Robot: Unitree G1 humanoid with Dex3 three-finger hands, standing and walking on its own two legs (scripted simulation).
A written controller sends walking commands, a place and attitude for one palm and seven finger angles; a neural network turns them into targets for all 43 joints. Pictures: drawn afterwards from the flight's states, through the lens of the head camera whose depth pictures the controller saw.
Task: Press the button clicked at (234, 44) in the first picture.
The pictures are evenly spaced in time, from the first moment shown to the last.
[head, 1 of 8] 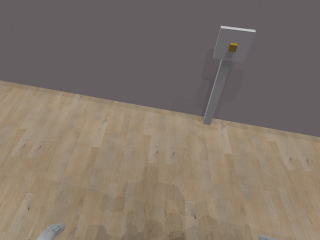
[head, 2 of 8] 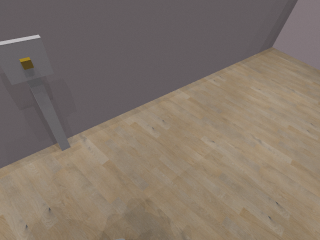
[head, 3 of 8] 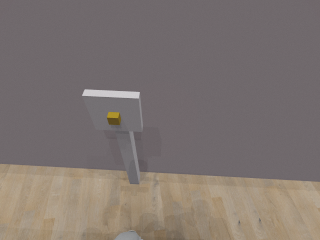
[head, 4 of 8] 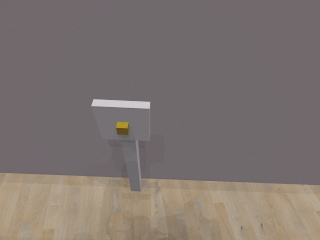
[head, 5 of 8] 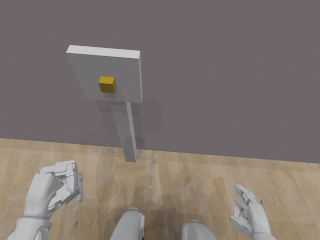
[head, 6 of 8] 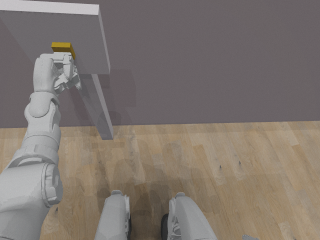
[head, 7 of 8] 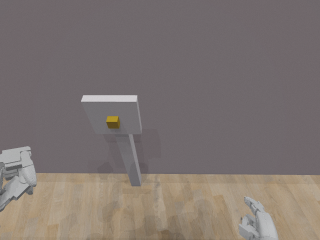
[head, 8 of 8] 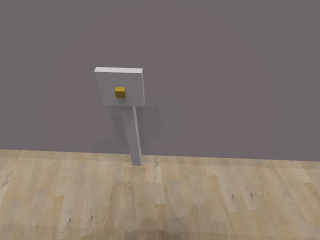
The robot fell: no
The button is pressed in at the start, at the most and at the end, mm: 0 11 0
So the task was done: yes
